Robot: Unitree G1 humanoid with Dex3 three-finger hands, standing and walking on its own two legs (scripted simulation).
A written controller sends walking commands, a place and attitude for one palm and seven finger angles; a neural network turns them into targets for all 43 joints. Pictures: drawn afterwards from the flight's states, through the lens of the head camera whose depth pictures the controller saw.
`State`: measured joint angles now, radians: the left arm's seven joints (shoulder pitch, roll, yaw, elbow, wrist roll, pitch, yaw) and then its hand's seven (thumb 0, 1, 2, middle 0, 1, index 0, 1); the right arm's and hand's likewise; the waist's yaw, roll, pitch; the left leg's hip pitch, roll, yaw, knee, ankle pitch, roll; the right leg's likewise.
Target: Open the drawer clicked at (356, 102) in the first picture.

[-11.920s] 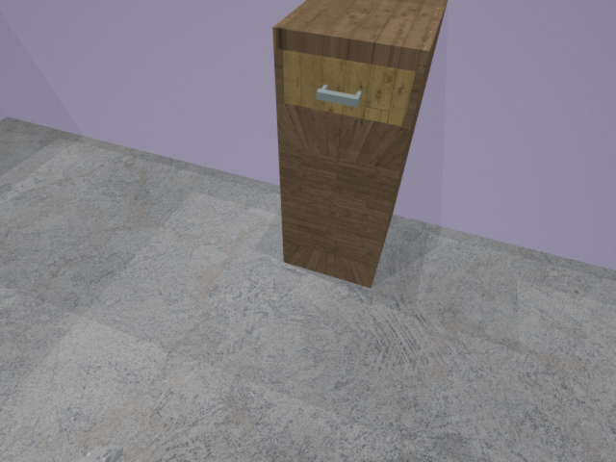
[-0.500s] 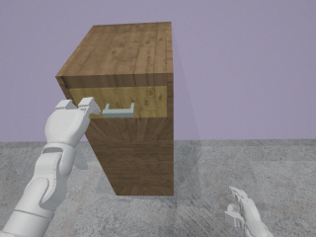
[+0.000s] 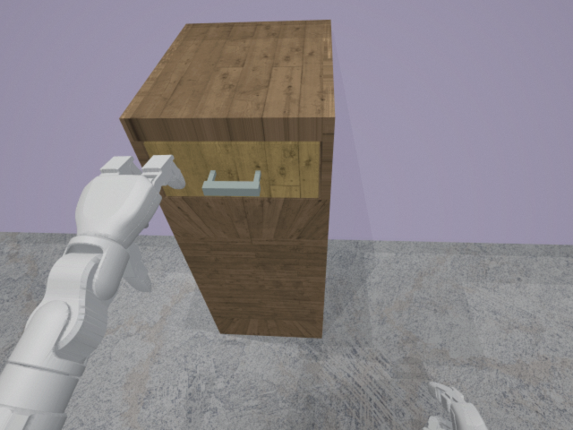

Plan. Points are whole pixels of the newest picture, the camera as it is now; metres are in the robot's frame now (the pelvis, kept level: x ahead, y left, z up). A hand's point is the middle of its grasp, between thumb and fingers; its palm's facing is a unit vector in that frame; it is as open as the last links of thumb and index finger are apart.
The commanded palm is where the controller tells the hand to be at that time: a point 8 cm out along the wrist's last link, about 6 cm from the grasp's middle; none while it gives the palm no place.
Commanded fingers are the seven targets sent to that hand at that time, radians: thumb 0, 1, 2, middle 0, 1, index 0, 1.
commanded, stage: raise the hand with hooked fingers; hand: left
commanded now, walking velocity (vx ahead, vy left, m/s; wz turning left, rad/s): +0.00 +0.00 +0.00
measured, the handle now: (233, 181) +0.53 +0.19 +0.03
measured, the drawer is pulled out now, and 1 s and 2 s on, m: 0.00 0.00 0.00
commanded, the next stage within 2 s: move the hooked fingers above the handle in 0.02 s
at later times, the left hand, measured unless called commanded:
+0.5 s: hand (156, 218) +0.34 +0.24 +0.13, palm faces +0.05 -0.01 -1.00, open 13.9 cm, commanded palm +0.32 +0.23 +0.18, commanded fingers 0.00 -0.50 0.30 -0.30 -1.20 -0.30 -1.20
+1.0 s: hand (183, 200) +0.40 +0.23 +0.10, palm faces +0.03 -0.05 -1.00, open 13.9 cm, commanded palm +0.38 +0.22 +0.16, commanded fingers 0.00 -0.50 0.30 -0.30 -1.20 -0.30 -1.20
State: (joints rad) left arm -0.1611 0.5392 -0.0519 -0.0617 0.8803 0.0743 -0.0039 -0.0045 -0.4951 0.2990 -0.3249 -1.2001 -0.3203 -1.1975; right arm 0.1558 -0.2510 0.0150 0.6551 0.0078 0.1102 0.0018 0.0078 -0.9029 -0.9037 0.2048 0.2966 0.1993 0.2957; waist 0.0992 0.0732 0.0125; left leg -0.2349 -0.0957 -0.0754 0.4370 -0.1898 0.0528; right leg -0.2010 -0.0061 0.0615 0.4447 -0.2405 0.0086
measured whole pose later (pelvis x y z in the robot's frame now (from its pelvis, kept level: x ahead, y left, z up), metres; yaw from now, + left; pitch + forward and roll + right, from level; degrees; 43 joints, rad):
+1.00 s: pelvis +0.03 -0.02 -0.01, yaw +0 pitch +6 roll +0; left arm -0.36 0.51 -0.07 0.31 0.91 0.13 0.03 0.00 -0.49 0.30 -0.32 -1.20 -0.31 -1.20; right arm 0.18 -0.26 -0.01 0.64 0.03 0.17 -0.03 0.01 -0.90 -0.90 0.20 0.30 0.20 0.30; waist 0.04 0.08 -0.06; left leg -0.36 -0.07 -0.08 0.54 -0.28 0.03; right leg -0.33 0.02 0.05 0.55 -0.32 -0.01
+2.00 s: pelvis +0.03 -0.04 -0.01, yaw -2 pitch +10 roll +0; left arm -0.62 0.58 -0.02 0.79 0.99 -0.04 0.02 0.00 -0.49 0.30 -0.33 -1.21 -0.33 -1.21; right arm 0.29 -0.27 -0.03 0.65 0.04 0.18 -0.08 0.00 -0.90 -0.90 0.21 0.30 0.20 0.30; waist -0.03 0.04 -0.10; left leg -0.46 -0.03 -0.07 0.58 -0.30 0.01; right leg -0.43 0.06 0.06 0.58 -0.32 -0.03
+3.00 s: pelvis +0.03 -0.02 -0.01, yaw -2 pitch +9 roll +0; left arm -0.65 0.49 -0.10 0.78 0.99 0.07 0.06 0.00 -0.49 0.30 -0.32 -1.20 -0.32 -1.22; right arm 0.27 -0.25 -0.02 0.65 0.04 0.19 -0.05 0.00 -0.90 -0.90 0.21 0.30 0.20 0.30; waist -0.02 0.06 -0.12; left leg -0.44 -0.05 -0.06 0.58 -0.30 0.03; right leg -0.41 0.04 0.07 0.57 -0.32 -0.01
